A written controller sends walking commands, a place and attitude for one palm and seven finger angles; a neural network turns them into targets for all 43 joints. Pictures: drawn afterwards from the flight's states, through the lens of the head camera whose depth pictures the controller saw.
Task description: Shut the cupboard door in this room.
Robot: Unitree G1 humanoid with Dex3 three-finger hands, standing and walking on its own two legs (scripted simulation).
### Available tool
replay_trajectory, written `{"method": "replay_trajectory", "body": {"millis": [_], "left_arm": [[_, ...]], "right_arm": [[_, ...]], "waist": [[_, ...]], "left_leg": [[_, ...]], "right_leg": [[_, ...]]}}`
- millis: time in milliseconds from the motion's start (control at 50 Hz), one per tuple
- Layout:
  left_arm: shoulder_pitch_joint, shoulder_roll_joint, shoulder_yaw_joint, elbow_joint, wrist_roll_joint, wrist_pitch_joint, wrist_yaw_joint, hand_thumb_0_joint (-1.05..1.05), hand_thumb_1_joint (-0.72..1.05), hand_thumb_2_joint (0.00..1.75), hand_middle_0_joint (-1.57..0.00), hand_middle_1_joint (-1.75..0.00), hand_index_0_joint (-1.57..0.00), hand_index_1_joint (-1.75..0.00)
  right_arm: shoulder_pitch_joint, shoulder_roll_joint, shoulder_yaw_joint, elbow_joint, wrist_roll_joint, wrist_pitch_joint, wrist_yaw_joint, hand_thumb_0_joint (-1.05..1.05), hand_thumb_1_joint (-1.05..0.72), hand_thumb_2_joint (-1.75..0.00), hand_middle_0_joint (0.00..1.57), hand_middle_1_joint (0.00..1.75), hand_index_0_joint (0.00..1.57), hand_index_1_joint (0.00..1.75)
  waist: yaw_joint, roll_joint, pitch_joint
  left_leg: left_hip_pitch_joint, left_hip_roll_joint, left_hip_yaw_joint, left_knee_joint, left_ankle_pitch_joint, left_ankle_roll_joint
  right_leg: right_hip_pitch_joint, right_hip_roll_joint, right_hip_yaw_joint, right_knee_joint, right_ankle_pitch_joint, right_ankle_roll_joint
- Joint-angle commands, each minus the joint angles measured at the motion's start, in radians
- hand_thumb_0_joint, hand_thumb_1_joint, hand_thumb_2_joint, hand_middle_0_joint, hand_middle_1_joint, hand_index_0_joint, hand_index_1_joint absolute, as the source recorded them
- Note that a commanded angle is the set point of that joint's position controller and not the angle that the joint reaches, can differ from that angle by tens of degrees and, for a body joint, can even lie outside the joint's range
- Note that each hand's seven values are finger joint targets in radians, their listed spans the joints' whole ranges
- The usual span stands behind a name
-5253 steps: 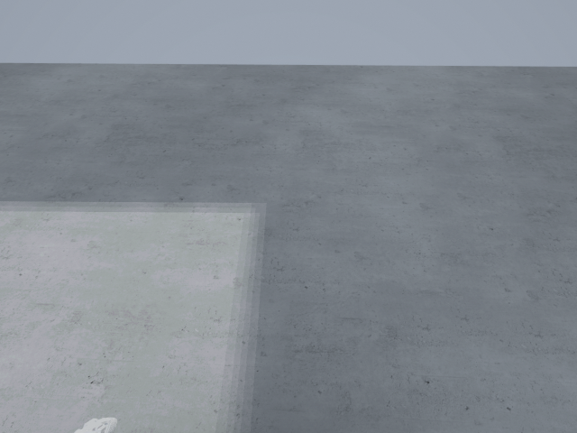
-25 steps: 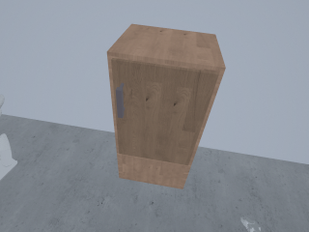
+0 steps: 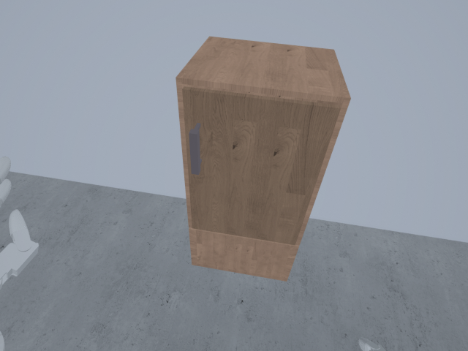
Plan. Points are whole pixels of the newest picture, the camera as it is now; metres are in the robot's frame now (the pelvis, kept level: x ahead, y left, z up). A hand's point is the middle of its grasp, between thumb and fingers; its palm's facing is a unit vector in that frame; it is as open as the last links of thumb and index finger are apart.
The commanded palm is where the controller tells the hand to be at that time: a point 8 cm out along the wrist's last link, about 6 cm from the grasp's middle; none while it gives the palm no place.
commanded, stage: stop stepping back and stand still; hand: left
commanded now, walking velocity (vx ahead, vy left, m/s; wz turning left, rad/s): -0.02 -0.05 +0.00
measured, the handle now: (197, 148) +0.67 +0.16 -0.02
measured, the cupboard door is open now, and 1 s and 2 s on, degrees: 0 0 0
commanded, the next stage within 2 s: let the arm hang, fingers relaxed in 0.72 s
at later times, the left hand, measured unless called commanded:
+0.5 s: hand (68, 221) +0.24 +0.26 +0.16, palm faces +0.40 -0.80 -0.44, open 7.4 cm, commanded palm +0.18 +0.29 +0.19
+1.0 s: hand (113, 328) +0.19 +0.23 -0.07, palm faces +0.04 -0.93 -0.37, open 7.4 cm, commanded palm none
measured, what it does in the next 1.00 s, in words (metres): steps on the spot: right foot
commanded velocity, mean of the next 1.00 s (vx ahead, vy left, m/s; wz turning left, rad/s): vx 0.00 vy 0.00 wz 0.00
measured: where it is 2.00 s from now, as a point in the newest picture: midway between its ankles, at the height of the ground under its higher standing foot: outside the picture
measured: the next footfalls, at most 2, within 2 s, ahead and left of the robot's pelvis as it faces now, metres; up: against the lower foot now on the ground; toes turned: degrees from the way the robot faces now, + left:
right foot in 0.18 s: +0.00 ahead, -0.10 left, +0.00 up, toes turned -2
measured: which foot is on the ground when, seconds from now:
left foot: down 0.00-1.00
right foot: down 0.00-0.06, up 0.08-0.16, down 0.18-1.00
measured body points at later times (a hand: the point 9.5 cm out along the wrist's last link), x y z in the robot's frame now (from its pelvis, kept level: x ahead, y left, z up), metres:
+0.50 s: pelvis +0.03 +0.00 +0.01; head +0.03 +0.00 +0.46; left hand +0.21 +0.30 +0.18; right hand +0.18 -0.24 -0.08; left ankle +0.08 +0.09 -0.73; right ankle -0.04 -0.10 -0.73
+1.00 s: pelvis +0.01 +0.01 +0.00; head +0.01 -0.01 +0.45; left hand +0.18 +0.28 -0.05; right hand +0.15 -0.26 -0.12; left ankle +0.08 +0.09 -0.73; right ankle -0.04 -0.10 -0.73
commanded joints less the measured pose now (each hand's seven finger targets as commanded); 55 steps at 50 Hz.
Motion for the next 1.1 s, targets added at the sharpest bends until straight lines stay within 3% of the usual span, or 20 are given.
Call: {"method": "replay_trajectory", "body": {"millis": [0,20,40,60,120,160,180,240,340,440,520,660,780,800,820,860,920,980,1040,1080], "left_arm": [[-0.201,0.208,0.093,-0.246,0.007,-0.091,0.002,0.00,0.90,0.90,-0.20,-0.30,-0.20,-0.30],[-0.185,0.239,0.135,-0.273,0.007,-0.101,0.001,0.00,0.90,0.90,-0.20,-0.30,-0.20,-0.30],[-0.182,0.219,0.126,-0.296,0.012,-0.108,0.001,0.00,0.90,0.90,-0.20,-0.30,-0.20,-0.30],[-0.172,0.221,0.136,-0.303,0.015,-0.114,0.001,0.00,0.90,0.90,-0.20,-0.30,-0.20,-0.30],[-0.046,0.229,0.171,-0.285,0.009,-0.116,0.004,0.00,0.90,0.90,-0.20,-0.30,-0.20,-0.30],[0.031,0.200,0.160,-0.262,0.000,-0.112,0.003,0.00,0.90,0.90,-0.20,-0.30,-0.20,-0.30],[0.049,0.205,0.171,-0.243,-0.005,-0.110,0.005,0.00,0.90,0.90,-0.20,-0.30,-0.20,-0.30],[0.109,0.187,0.162,-0.194,-0.026,-0.095,0.004,0.00,0.90,0.90,-0.20,-0.30,-0.20,-0.30],[0.027,0.202,0.142,-0.200,-0.021,-0.085,0.004,0.00,0.90,0.90,-0.20,-0.30,-0.20,-0.30],[-0.055,0.209,0.126,-0.236,-0.011,-0.087,0.005,0.00,0.90,0.90,-0.20,-0.30,-0.20,-0.30],[-0.019,0.235,0.163,-0.234,-0.013,-0.091,0.008,0.00,0.90,0.90,-0.20,-0.30,-0.20,-0.30],[0.023,0.205,0.147,-0.176,-0.023,-0.089,0.002,0.00,0.90,0.90,-0.20,-0.30,-0.20,-0.30],[0.001,0.204,0.130,-0.201,-0.022,-0.084,0.002,0.00,0.90,0.90,-0.20,-0.30,-0.20,-0.30],[-0.051,0.032,-0.297,0.525,0.042,0.061,-0.135,0.00,0.90,0.90,-0.20,-0.30,-0.20,-0.30],[-0.056,0.012,-0.281,0.560,0.049,0.141,-0.156,0.00,0.90,0.90,-0.20,-0.30,-0.20,-0.30],[-0.111,-0.003,-0.293,0.645,0.061,0.149,-0.168,0.00,0.90,0.90,-0.20,-0.30,-0.20,-0.30],[-0.181,0.006,-0.315,0.820,0.066,0.148,-0.168,0.00,0.90,0.90,-0.20,-0.30,-0.20,-0.30],[-0.222,-0.018,-0.341,1.009,0.058,0.161,-0.157,0.00,0.90,0.90,-0.20,-0.30,-0.20,-0.30],[-0.216,-0.031,-0.353,1.177,0.054,0.164,-0.152,0.00,0.90,0.90,-0.20,-0.30,-0.20,-0.30],[-0.190,-0.049,-0.358,1.279,0.050,0.160,-0.152,0.00,0.90,0.90,-0.20,-0.30,-0.20,-0.30]], "right_arm": [[-0.170,-0.114,-0.028,-0.177,0.007,-0.085,-0.014,0.00,-0.90,-0.90,0.20,0.30,0.20,0.30],[-0.170,-0.113,-0.024,-0.178,0.000,-0.095,-0.018,0.00,-0.90,-0.90,0.20,0.30,0.20,0.30],[-0.167,-0.106,-0.024,-0.179,-0.005,-0.103,-0.016,0.00,-0.90,-0.90,0.20,0.30,0.20,0.30],[-0.165,-0.097,-0.025,-0.182,-0.010,-0.110,-0.015,0.00,-0.90,-0.90,0.20,0.30,0.20,0.30],[-0.150,-0.097,-0.033,-0.193,-0.013,-0.118,-0.004,0.00,-0.90,-0.90,0.20,0.30,0.20,0.30],[-0.145,-0.096,-0.031,-0.202,-0.009,-0.108,0.003,0.00,-0.90,-0.90,0.20,0.30,0.20,0.30],[-0.145,-0.097,-0.030,-0.203,-0.010,-0.102,0.005,0.00,-0.90,-0.90,0.20,0.30,0.20,0.30],[-0.138,-0.097,-0.037,-0.198,0.001,-0.078,0.011,0.00,-0.90,-0.90,0.20,0.30,0.20,0.30],[-0.150,-0.105,-0.033,-0.191,0.009,-0.062,-0.005,0.00,-0.90,-0.90,0.20,0.30,0.20,0.30],[-0.166,-0.103,-0.034,-0.196,0.015,-0.056,-0.012,0.00,-0.90,-0.90,0.20,0.30,0.20,0.30],[-0.171,-0.108,-0.038,-0.206,0.014,-0.051,-0.010,0.00,-0.90,-0.90,0.20,0.30,0.20,0.30],[-0.167,-0.102,-0.038,-0.216,0.019,-0.030,-0.005,0.00,-0.90,-0.90,0.20,0.30,0.20,0.30],[-0.170,-0.107,-0.037,-0.221,0.017,-0.031,-0.009,0.00,-0.90,-0.90,0.20,0.30,0.20,0.30],[-0.259,-0.268,-0.062,-0.052,0.041,-0.092,0.079,0.00,-0.90,-0.90,0.20,0.30,0.20,0.30],[-0.179,-0.241,-0.085,-0.015,0.021,-0.052,0.079,0.00,-0.90,-0.90,0.20,0.30,0.20,0.30],[-0.127,-0.223,-0.067,0.007,0.002,-0.010,0.075,0.00,-0.90,-0.90,0.20,0.30,0.20,0.30],[-0.142,-0.202,-0.042,0.032,-0.010,0.026,0.072,0.00,-0.90,-0.90,0.20,0.30,0.20,0.30],[-0.132,-0.154,-0.022,0.095,-0.019,0.064,0.071,0.00,-0.90,-0.90,0.20,0.30,0.20,0.30],[-0.124,-0.132,-0.011,0.166,-0.021,0.082,0.065,0.00,-0.90,-0.90,0.20,0.30,0.20,0.30],[-0.105,-0.108,-0.007,0.216,-0.019,0.082,0.057,0.00,-0.90,-0.90,0.20,0.30,0.20,0.30]], "waist": [[-0.032,0.150,0.148],[-0.024,0.205,0.124],[-0.023,0.205,0.109],[-0.015,0.199,0.095],[-0.004,0.141,0.010],[-0.015,0.135,-0.016],[-0.016,0.131,-0.015],[-0.024,0.000,-0.041],[-0.024,0.022,-0.072],[-0.021,0.037,-0.054],[-0.013,0.044,-0.047],[-0.018,0.021,-0.022],[-0.016,0.044,-0.030],[-0.030,0.048,0.065],[-0.023,0.020,-0.022],[-0.012,-0.088,-0.003],[-0.012,-0.216,0.040],[-0.020,-0.134,0.082],[-0.017,0.010,0.102],[-0.013,0.079,0.099]], "left_leg": [[0.128,0.128,-0.207,-0.288,-0.256,0.027],[0.095,0.174,-0.316,-0.415,-0.377,0.040],[0.041,0.220,-0.396,-0.493,-0.470,0.051],[0.024,0.233,-0.392,-0.513,-0.474,0.057],[0.020,0.173,-0.234,-0.448,-0.337,0.030],[0.025,0.121,-0.148,-0.379,-0.233,0.000],[0.029,0.109,-0.128,-0.349,-0.183,-0.006],[0.109,0.076,-0.076,-0.198,0.036,-0.011],[0.211,0.098,-0.069,-0.153,0.322,0.005],[0.220,0.087,-0.058,-0.143,0.305,0.009],[0.203,0.081,-0.060,-0.144,0.300,0.008],[0.179,0.078,-0.051,-0.143,0.286,0.003],[0.208,0.084,-0.053,-0.171,0.271,0.008],[0.127,0.103,-0.072,-0.027,0.471,0.016],[0.195,0.108,-0.058,-0.043,0.451,0.009],[0.131,0.121,-0.109,-0.056,0.350,0.042],[0.105,0.100,-0.139,-0.069,0.294,0.048],[0.124,0.072,-0.127,-0.107,0.214,0.034],[0.133,0.074,-0.140,-0.177,0.130,0.031],[0.130,0.071,-0.138,-0.207,0.091,0.029]], "right_leg": [[-0.250,-0.081,0.099,-0.084,-0.101,0.002],[-0.199,-0.040,0.057,0.016,-0.071,0.025],[-0.144,-0.026,0.046,0.097,-0.044,0.035],[-0.116,-0.036,0.053,0.115,-0.027,0.033],[0.019,-0.037,0.032,-0.046,0.007,0.019],[0.058,-0.056,0.043,-0.127,0.051,0.008],[0.052,-0.070,0.057,-0.150,0.074,0.003],[-0.008,-0.126,0.140,-0.201,0.153,-0.018],[-0.034,-0.117,0.115,-0.130,0.383,0.013],[-0.043,-0.127,0.128,-0.141,0.382,0.016],[-0.036,-0.129,0.135,-0.154,0.373,0.014],[-0.040,-0.132,0.135,-0.173,0.381,0.017],[-0.048,-0.116,0.119,-0.179,0.338,0.027],[-0.122,-0.180,0.039,-0.034,0.452,0.000],[-0.133,-0.176,0.110,-0.068,0.388,-0.010],[-0.132,-0.152,0.088,-0.036,0.232,-0.023],[-0.133,-0.161,0.120,-0.067,0.192,-0.038],[-0.139,-0.179,0.146,-0.121,0.143,-0.045],[-0.113,-0.160,0.146,-0.165,0.046,-0.039],[-0.074,-0.156,0.147,-0.183,0.055,-0.039]]}}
